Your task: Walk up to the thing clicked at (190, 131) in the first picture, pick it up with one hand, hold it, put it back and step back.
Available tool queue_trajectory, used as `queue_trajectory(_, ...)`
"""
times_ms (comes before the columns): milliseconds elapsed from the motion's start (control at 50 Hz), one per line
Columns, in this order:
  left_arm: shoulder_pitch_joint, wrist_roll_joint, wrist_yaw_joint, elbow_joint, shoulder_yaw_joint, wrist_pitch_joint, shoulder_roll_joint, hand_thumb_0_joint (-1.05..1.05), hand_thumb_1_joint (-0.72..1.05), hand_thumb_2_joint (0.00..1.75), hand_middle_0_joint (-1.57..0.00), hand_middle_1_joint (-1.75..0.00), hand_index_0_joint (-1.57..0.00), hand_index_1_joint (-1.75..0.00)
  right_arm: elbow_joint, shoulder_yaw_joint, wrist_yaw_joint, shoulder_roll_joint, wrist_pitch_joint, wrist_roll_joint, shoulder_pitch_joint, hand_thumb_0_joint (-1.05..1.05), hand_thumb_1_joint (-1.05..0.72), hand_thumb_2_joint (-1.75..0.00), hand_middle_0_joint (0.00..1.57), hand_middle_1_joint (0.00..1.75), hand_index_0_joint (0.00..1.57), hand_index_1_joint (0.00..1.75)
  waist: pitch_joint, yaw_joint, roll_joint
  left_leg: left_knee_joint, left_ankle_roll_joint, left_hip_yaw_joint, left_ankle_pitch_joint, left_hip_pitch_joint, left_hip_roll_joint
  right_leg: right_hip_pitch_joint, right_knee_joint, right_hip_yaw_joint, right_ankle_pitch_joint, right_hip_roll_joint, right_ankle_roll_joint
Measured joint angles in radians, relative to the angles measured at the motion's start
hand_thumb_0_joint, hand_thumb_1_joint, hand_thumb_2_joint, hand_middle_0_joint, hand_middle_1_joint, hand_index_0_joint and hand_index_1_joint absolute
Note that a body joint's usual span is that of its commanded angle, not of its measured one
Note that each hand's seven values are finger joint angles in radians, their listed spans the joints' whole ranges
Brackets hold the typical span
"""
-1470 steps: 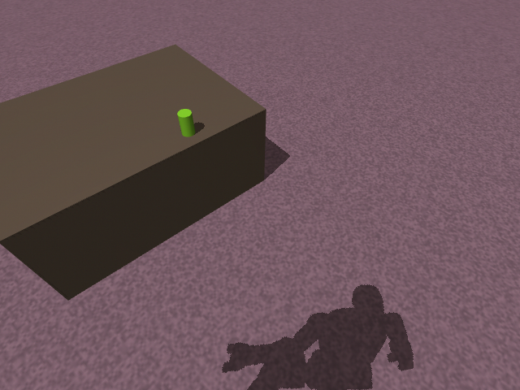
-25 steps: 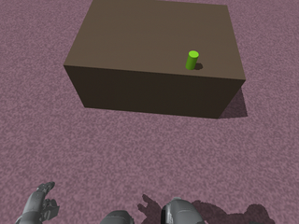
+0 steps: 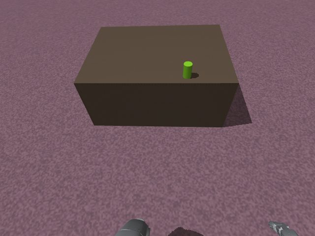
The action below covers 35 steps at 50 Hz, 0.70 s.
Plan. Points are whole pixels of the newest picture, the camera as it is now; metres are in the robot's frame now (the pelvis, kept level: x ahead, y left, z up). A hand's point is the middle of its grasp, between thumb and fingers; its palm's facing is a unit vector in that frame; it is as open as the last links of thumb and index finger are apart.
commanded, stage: step back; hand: right
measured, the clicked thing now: (187, 70) +1.05 -0.10 -0.26
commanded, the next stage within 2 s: stand in 1.00 s
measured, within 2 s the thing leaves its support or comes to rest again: neither
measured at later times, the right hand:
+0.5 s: hand out of the picture +0.08 -0.28 -0.16, palm faces -0.09 +0.92 -0.37, open 7.4 cm
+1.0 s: hand (243, 225) +0.18 -0.21 -0.14, palm faces -0.14 +0.93 -0.34, open 7.4 cm
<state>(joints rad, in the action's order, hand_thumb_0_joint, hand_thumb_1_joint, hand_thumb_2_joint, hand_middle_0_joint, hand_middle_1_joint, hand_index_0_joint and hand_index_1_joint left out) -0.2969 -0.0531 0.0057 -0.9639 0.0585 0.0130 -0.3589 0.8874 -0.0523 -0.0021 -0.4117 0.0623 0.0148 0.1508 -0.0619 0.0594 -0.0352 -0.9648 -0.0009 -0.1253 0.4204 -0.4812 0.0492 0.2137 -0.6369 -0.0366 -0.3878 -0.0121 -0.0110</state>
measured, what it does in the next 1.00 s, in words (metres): steps on the spot: left foot, then left foot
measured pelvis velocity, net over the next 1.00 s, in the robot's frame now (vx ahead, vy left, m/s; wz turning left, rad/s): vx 0.04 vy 0.02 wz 0.10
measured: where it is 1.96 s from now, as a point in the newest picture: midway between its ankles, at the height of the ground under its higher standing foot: outside the picture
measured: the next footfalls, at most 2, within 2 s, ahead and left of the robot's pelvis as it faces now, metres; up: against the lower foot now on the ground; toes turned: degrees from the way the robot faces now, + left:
left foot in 0.14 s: +0.02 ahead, +0.15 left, +0.00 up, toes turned +2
left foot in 0.74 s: +0.09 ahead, +0.15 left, +0.00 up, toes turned +7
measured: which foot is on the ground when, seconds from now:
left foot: up 0.00-0.12, down 0.14-0.44, up 0.46-0.72, down 0.74-1.00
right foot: down 0.00-1.00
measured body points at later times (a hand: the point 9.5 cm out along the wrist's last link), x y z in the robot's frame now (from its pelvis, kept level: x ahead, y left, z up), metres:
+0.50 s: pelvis +0.00 -0.02 +0.00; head +0.01 -0.03 +0.45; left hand +0.05 +0.31 -0.11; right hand +0.08 -0.33 -0.13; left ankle -0.02 +0.13 -0.71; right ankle +0.03 -0.11 -0.73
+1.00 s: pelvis +0.04 +0.02 +0.00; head +0.06 +0.02 +0.45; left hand +0.08 +0.34 -0.12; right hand +0.19 -0.26 -0.12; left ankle +0.05 +0.14 -0.73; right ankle +0.03 -0.12 -0.73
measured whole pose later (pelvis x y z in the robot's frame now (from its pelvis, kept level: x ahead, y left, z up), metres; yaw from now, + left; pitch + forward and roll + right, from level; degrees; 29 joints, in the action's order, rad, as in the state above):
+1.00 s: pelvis +0.04 +0.02 +0.00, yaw +6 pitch -2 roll +0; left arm -0.13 -0.01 0.01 -1.05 0.03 -0.02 -0.38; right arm 1.04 -0.02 0.00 -0.33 0.00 0.01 0.06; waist -0.07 0.03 0.00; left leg -0.58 -0.01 0.01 0.28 -0.27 -0.03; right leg 0.20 -0.57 0.03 -0.33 -0.03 0.02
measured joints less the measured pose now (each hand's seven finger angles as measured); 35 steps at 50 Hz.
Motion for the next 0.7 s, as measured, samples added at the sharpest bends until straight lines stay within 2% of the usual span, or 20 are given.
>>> queue_trajectory(60, 0.007, -0.001, -0.001, 0.005, 0.005, -0.011, -0.006, 0.01, 0.9, 0.89, -0.21, -0.3, -0.21, -0.3, 0.029, -0.001, 0.004, -0.002, -0.01, 0.002, 0.043, 0.0, -0.9, -0.9, 0.2, 0.3, 0.2, 0.3, 0.01, -0.014, -0.013, 0.035, -0.012, 0.013, 0.0, 0.054, -0.013, 0.015, 0.006, 0.022, 0.012, -0.013, 0.006)
queue_trajectory(140, 0.044, -0.001, -0.006, 0.032, 0.012, -0.023, -0.029, 0.01, 0.9, 0.89, -0.21, -0.3, -0.21, -0.3, 0.072, -0.001, 0.018, 0.007, -0.024, 0.013, 0.085, 0.0, -0.9, -0.9, 0.2, 0.3, 0.2, 0.3, 0.002, -0.027, -0.016, 0.272, -0.013, 0.073, 0.029, 0.179, -0.05, 0.041, -0.025, 0.068, 0.0, -0.031, 0.016)
queue_trajectory(180, 0.064, 0.006, -0.005, 0.038, 0.015, -0.017, -0.051, 0.01, 0.9, 0.89, -0.21, -0.3, -0.2, -0.3, 0.096, -0.002, 0.019, 0.038, -0.037, 0.019, 0.079, 0.01, -0.9, -0.9, 0.2, 0.3, 0.2, 0.3, -0.027, -0.019, 0.042, 0.365, -0.01, 0.105, -0.104, 0.227, -0.014, 0.051, -0.068, 0.046, -0.017, -0.073, 0.022)
queue_trajectory(200, 0.064, 0.01, -0.003, 0.039, 0.016, -0.012, -0.058, 0.01, 0.9, 0.89, -0.2, -0.3, -0.2, -0.3, 0.098, -0.002, 0.02, 0.052, -0.046, 0.023, 0.078, 0.01, -0.9, -0.9, 0.2, 0.3, 0.2, 0.3, -0.033, -0.014, 0.068, 0.384, -0.008, 0.124, -0.12, 0.243, 0.0, 0.065, -0.097, 0.021, -0.017, -0.084, 0.007)
queue_trajectory(280, 0.075, 0.021, -0.009, 0.007, 0.005, 0.003, -0.05, 0.01, 0.9, 0.89, -0.2, -0.3, -0.2, -0.3, 0.084, 0.0, 0.028, 0.062, -0.072, 0.024, 0.103, 0.01, -0.9, -0.9, 0.2, 0.3, 0.21, 0.3, -0.008, -0.053, 0.046, 0.395, 0.022, 0.098, -0.115, 0.247, -0.028, 0.131, -0.245, 0.024, -0.145, -0.03, -0.021)
queue_trajectory(340, 0.078, 0.027, -0.021, 0.01, 0.006, -0.013, -0.055, 0.01, 0.9, 0.89, -0.2, -0.3, -0.2, -0.3, 0.081, 0.003, 0.027, 0.062, -0.076, 0.024, 0.107, 0.0, -0.9, -0.9, 0.2, 0.31, 0.21, 0.3, 0.0, -0.06, 0.05, 0.419, 0.016, 0.096, -0.122, 0.26, -0.046, 0.15, -0.207, 0.041, -0.103, -0.026, -0.024)
queue_trajectory(400, 0.09, 0.028, -0.024, 0.005, 0.012, -0.026, -0.056, 0.01, 0.9, 0.89, -0.2, -0.3, -0.2, -0.3, 0.078, 0.003, 0.027, 0.05, -0.072, 0.022, 0.102, 0.0, -0.9, -0.9, 0.2, 0.31, 0.21, 0.3, -0.001, -0.072, 0.053, 0.4, -0.008, 0.086, -0.11, 0.255, -0.056, 0.114, -0.06, 0.059, -0.027, -0.019, -0.017)
queue_trajectory(440, 0.1, 0.023, -0.015, -0.004, 0.014, -0.039, -0.042, 0.01, 0.9, 0.89, -0.2, -0.3, -0.2, -0.3, 0.079, 0.002, 0.023, 0.032, -0.059, 0.014, 0.094, 0.0, -0.9, -0.9, 0.2, 0.31, 0.21, 0.3, -0.007, -0.071, 0.028, 0.337, -0.021, 0.073, -0.071, 0.238, -0.079, 0.078, 0.023, 0.079, 0.104, 0.006, -0.018)
queue_trajectory(460, 0.105, 0.018, -0.011, -0.008, 0.013, -0.045, -0.029, 0.01, 0.9, 0.89, -0.2, -0.3, -0.2, -0.3, 0.082, 0.001, 0.016, 0.024, -0.052, 0.008, 0.091, 0.0, -0.9, -0.9, 0.2, 0.31, 0.21, 0.3, -0.009, -0.071, 0.005, 0.289, -0.008, 0.044, -0.044, 0.222, -0.085, 0.071, 0.022, 0.095, 0.11, 0.021, -0.019)
queue_trajectory(480, 0.105, 0.012, -0.009, -0.008, 0.01, -0.05, -0.017, 0.01, 0.9, 0.89, -0.2, -0.3, -0.2, -0.3, 0.087, 0.0, 0.008, 0.02, -0.045, 0.006, 0.089, 0.0, -0.9, -0.9, 0.2, 0.31, 0.21, 0.3, -0.003, -0.067, -0.004, 0.233, 0.001, 0.019, 0.001, 0.198, -0.072, 0.069, 0.017, 0.103, 0.099, 0.025, -0.022)
queue_trajectory(520, 0.103, 0.007, -0.01, -0.007, 0.004, -0.05, -0.002, 0.01, 0.9, 0.89, -0.2, -0.3, -0.2, -0.3, 0.097, 0.002, -0.002, 0.021, -0.039, 0.005, 0.087, 0.0, -0.9, -0.9, 0.2, 0.3, 0.2, 0.3, 0.009, -0.047, 0.004, 0.13, 0.006, 0.021, 0.069, 0.156, -0.037, 0.063, 0.015, 0.097, 0.08, 0.014, -0.031)
queue_trajectory(560, 0.099, 0.01, -0.01, -0.008, -0.003, -0.051, 0.013, 0.01, 0.9, 0.89, -0.2, -0.3, -0.2, -0.3, 0.1, 0.004, -0.002, 0.015, -0.045, 0.002, 0.08, 0.0, -0.9, -0.9, 0.2, 0.3, 0.2, 0.3, 0.009, -0.038, 0.004, 0.083, 0.009, 0.03, 0.067, 0.129, -0.026, 0.043, 0.037, 0.096, 0.081, 0.005, -0.03)
queue_trajectory(620, 0.098, 0.012, -0.01, -0.013, -0.012, -0.059, 0.023, 0.01, 0.9, 0.89, -0.21, -0.3, -0.2, -0.3, 0.102, 0.006, 0.0, 0.007, -0.055, 0.003, 0.067, 0.0, -0.9, -0.9, 0.2, 0.3, 0.2, 0.3, 0.005, -0.031, -0.003, 0.101, 0.008, 0.035, 0.035, 0.11, -0.037, 0.024, 0.059, 0.101, 0.082, -0.003, -0.023)
queue_trajectory(700, 0.11, 0.019, -0.007, -0.018, -0.015, -0.055, 0.013, 0.01, 0.9, 0.89, -0.21, -0.3, -0.21, -0.3, 0.105, 0.009, 0.002, 0.013, -0.062, 0.006, 0.044, 0.0, -0.9, -0.9, 0.2, 0.3, 0.2, 0.3, -0.015, -0.03, 0.006, 0.256, 0.006, 0.083, -0.016, 0.142, -0.068, 0.022, 0.037, 0.109, 0.057, -0.02, -0.013)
